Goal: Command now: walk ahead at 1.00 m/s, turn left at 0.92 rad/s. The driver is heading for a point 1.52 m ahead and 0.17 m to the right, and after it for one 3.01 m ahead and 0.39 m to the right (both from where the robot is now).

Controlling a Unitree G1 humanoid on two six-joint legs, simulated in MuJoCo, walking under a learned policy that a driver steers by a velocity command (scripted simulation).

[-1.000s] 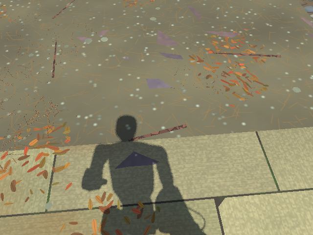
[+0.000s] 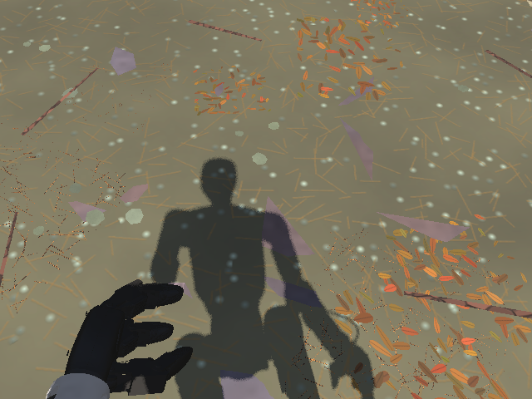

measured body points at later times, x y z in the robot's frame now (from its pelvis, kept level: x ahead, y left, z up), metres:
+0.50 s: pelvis +0.45 +0.03 +0.00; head +0.48 +0.04 +0.45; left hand +0.37 +0.29 -0.13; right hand +0.71 -0.17 -0.06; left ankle +0.52 +0.14 -0.72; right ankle +0.25 -0.13 -0.63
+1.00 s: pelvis +0.90 -0.05 -0.01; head +0.92 -0.05 +0.44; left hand +1.08 +0.19 -0.13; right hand +0.93 -0.33 -0.11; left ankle +0.84 +0.15 -0.60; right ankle +0.93 -0.07 -0.72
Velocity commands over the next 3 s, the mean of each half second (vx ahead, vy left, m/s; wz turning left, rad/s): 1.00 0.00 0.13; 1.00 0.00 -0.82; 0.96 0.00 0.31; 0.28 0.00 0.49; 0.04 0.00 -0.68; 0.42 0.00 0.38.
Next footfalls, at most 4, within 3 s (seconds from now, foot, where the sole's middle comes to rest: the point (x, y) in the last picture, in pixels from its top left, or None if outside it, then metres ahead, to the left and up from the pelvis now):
0.02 right None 0.23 -0.15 -0.76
0.44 left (174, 360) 0.55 0.15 -0.76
0.88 right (245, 214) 0.97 -0.08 -0.76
1.34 left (244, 107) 1.43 -0.15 -0.76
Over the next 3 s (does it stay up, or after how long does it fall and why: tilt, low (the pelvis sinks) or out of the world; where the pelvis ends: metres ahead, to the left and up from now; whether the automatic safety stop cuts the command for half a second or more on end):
stays up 1.74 -0.28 0.02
